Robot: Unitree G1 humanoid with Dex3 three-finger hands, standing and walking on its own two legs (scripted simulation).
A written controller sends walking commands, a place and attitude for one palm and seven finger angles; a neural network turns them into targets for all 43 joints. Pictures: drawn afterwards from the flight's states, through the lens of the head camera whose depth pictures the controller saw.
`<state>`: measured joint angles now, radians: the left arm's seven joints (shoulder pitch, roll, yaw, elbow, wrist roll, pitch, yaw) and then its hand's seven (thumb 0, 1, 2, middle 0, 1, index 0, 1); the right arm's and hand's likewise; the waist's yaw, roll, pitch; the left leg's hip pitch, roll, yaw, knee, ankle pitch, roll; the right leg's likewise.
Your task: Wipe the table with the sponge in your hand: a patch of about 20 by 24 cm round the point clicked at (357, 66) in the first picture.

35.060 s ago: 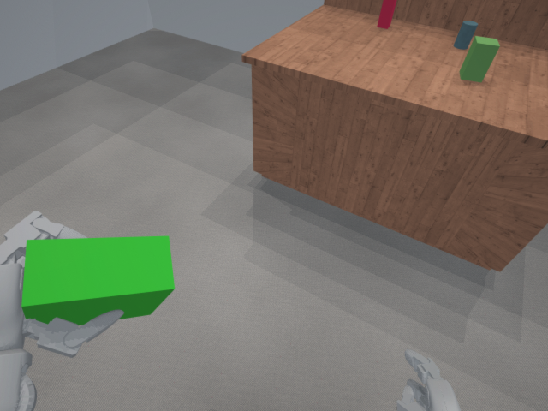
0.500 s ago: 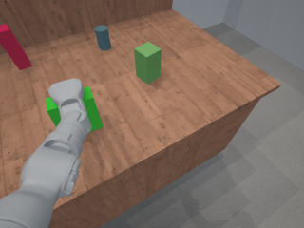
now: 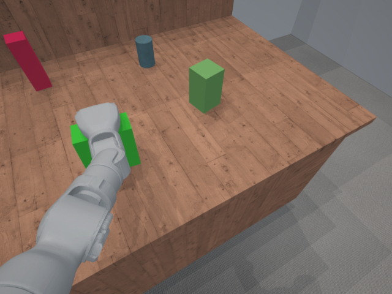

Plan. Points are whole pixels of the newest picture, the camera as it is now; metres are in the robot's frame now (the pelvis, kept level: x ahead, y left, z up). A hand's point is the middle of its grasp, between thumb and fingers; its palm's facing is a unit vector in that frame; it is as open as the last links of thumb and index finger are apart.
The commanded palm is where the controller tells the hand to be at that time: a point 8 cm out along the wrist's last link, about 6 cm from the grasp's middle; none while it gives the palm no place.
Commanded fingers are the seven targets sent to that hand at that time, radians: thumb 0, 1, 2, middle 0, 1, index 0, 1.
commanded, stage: wipe back along the third lane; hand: left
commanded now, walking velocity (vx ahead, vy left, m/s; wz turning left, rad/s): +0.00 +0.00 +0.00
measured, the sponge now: (110, 152) +0.45 +0.21 -0.01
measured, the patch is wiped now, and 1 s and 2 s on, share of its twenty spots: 1.00 1.00 1.00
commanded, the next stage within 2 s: none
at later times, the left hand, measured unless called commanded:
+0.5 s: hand (111, 154) +0.40 +0.19 +0.05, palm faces -0.02 -0.03 -1.00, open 10.2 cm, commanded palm +0.35 +0.16 +0.08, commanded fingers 0.00 0.10 1.30 -1.20 -1.60 -1.20 -1.60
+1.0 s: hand (121, 172) +0.35 +0.16 +0.05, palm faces -0.02 -0.03 -1.00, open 10.2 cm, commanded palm +0.31 +0.13 +0.09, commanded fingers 0.00 0.10 1.30 -1.20 -1.60 -1.20 -1.60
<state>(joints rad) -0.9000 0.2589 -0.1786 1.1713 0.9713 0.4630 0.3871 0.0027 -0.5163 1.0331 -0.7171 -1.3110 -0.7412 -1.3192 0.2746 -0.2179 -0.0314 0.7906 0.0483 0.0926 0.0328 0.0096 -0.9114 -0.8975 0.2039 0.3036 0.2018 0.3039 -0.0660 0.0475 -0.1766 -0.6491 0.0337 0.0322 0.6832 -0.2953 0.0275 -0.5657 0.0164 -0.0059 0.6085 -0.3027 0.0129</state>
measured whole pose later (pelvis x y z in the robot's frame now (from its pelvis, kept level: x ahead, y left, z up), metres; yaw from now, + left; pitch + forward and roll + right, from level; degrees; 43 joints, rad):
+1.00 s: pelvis +0.01 -0.04 +0.01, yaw +3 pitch +4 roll +0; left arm -0.43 0.15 -0.39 0.62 0.97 0.60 0.27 0.00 -0.48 1.02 -0.68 -1.33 -0.70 -1.35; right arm 0.07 -0.25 -0.01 0.70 0.09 0.20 0.03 0.01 -0.91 -0.90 0.20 0.30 0.20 0.30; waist 0.05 0.07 -0.14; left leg -0.36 0.03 -0.01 0.57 -0.28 -0.02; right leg -0.29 0.01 -0.05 0.56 -0.34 -0.04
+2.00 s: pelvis +0.00 -0.04 +0.01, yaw +3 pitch +2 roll +0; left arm -0.33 0.11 -0.47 0.52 0.99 0.63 0.29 0.01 -0.48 1.02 -0.67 -1.34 -0.70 -1.35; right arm 0.02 -0.23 -0.01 0.70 0.09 0.19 0.07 0.01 -0.91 -0.90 0.20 0.30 0.20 0.30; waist 0.09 0.08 -0.14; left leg -0.35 0.03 -0.01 0.59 -0.27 -0.03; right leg -0.30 0.01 -0.05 0.61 -0.35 -0.04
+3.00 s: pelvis +0.01 -0.05 +0.01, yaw +2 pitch +0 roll +1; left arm -0.08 0.21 -0.34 0.20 0.99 0.56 0.20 -0.01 -0.48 1.02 -0.68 -1.34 -0.70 -1.35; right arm -0.01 -0.24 0.01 0.65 0.08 0.15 0.03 0.01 -0.91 -0.90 0.20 0.30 0.20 0.30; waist 0.09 0.08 -0.11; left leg -0.27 0.04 0.00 0.55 -0.27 -0.03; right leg -0.23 0.03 -0.03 0.58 -0.34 -0.06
